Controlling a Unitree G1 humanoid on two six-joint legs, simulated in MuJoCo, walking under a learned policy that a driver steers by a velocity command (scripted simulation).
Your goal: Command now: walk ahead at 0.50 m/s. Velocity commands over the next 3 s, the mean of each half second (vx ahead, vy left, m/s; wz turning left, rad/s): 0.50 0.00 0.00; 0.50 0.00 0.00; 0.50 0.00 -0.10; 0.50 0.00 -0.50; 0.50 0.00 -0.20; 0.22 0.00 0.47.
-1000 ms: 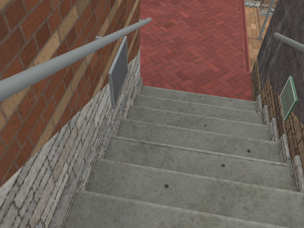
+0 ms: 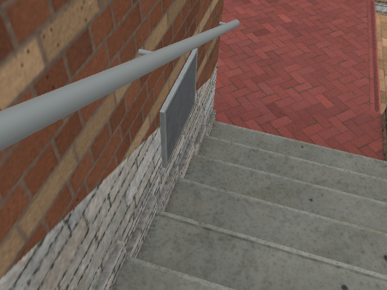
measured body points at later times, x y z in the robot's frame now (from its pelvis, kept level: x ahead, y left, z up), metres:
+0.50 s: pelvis +0.24 +0.00 -0.08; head +0.25 +0.02 +0.36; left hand +0.49 +0.21 -0.18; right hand +0.10 -0.24 -0.21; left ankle +0.10 +0.10 -0.76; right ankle +0.40 -0.13 -0.79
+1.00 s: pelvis +0.52 -0.05 -0.21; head +0.52 -0.04 +0.24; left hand +0.45 +0.21 -0.35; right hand +0.66 -0.30 -0.33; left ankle +0.66 +0.11 -0.90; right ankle +0.42 -0.13 -0.91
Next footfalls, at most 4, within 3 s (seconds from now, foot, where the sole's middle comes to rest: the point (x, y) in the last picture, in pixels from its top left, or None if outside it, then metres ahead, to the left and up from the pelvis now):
0.62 right None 0.46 -0.13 -0.95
1.16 left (195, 253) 0.79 0.09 -1.10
1.72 right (275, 235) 1.01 -0.31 -1.25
2.38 left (268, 190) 1.41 -0.30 -1.40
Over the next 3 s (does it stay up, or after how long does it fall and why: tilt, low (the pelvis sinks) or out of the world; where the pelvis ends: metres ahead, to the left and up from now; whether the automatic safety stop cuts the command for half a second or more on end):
stays up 1.53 -0.46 -0.78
